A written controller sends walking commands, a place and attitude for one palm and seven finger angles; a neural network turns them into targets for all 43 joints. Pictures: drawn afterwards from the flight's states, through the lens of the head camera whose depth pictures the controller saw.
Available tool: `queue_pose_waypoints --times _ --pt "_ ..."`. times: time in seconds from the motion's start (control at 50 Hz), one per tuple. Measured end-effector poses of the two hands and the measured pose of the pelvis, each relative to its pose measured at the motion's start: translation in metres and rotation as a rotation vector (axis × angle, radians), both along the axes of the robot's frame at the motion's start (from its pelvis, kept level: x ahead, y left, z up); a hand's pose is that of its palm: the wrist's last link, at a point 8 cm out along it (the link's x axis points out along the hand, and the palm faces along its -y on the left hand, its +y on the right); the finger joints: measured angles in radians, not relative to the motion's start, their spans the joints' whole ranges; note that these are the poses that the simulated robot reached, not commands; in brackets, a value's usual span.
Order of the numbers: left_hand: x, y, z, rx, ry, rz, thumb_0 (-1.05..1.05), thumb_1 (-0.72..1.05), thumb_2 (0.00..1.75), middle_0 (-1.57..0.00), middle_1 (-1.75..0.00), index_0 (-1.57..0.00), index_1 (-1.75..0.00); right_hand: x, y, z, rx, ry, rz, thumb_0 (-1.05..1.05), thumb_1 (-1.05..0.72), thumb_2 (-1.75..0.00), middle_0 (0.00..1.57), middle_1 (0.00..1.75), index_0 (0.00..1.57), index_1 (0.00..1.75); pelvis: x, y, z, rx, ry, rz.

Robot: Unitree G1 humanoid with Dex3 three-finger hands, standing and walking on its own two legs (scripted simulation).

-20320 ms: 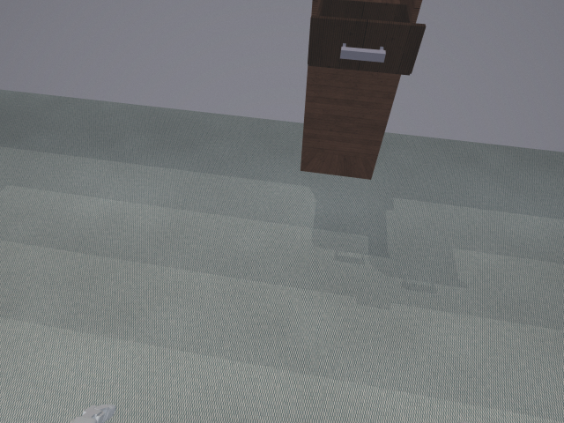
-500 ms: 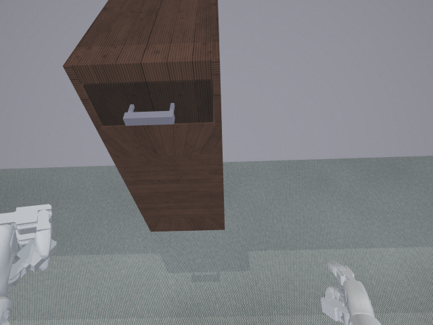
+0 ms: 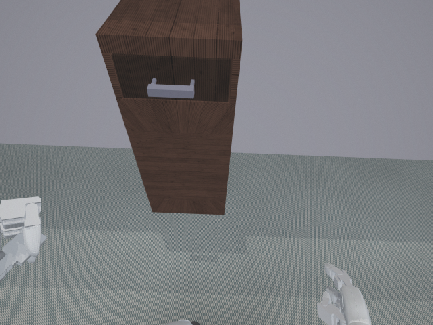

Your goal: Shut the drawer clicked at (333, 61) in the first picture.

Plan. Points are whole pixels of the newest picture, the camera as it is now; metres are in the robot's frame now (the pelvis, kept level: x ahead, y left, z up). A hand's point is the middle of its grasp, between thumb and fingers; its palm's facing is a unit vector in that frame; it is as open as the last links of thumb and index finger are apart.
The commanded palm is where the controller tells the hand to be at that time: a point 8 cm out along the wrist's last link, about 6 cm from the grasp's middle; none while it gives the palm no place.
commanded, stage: step back with the hand held close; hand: left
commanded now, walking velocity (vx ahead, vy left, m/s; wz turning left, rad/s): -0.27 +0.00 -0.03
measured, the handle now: (172, 86) +0.71 +0.17 +0.04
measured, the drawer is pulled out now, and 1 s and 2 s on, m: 0.00 0.00 0.00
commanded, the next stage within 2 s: stop stepping back and stand still in 0.48 s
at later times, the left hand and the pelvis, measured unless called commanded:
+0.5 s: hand out of the picture +0.07 +0.24 +0.18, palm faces +0.33 -0.84 -0.43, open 3.3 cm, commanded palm +0.01 +0.28 +0.18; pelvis -0.13 +0.01 +0.00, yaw -2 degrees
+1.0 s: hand out of the picture -0.05 +0.21 +0.17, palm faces +0.30 -0.84 -0.45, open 3.3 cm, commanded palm -0.11 +0.26 +0.18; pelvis -0.25 -0.01 +0.01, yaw -3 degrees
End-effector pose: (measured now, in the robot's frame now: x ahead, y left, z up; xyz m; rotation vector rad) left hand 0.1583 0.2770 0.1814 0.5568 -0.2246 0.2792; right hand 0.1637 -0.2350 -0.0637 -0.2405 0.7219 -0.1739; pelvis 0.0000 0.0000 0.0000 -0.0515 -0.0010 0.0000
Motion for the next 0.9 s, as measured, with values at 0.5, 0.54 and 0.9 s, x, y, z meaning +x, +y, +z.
queue_pose_waypoints --times 0.5,0.54,0.9 --pt "-0.120 0.002 0.018 -0.017 -0.130 -0.058 0.01 0.89 0.90 -1.41 -1.60 -1.41 -1.60 -0.122 0.028 0.004 0.044 -0.042 0.054 0.01 -0.90 -0.90 0.20 0.30 0.21 0.30 -0.129 0.006 0.000 -0.019 0.043 -0.043" --pt "-0.130 -0.007 0.019 -0.015 -0.124 -0.089 0.01 0.89 0.90 -1.41 -1.60 -1.41 -1.60 -0.140 0.023 0.001 0.050 -0.037 0.044 0.01 -0.90 -0.90 0.20 0.30 0.21 0.30 -0.143 0.002 0.000 -0.018 0.059 -0.053" --pt "-0.210 -0.012 -0.002 -0.056 -0.038 -0.038 0.01 0.89 0.90 -1.41 -1.60 -1.41 -1.60 -0.292 -0.036 -0.006 -0.025 0.029 -0.149 0.02 -0.91 -0.90 0.20 0.29 0.20 0.30 -0.226 -0.006 0.001 0.052 -0.012 -0.078"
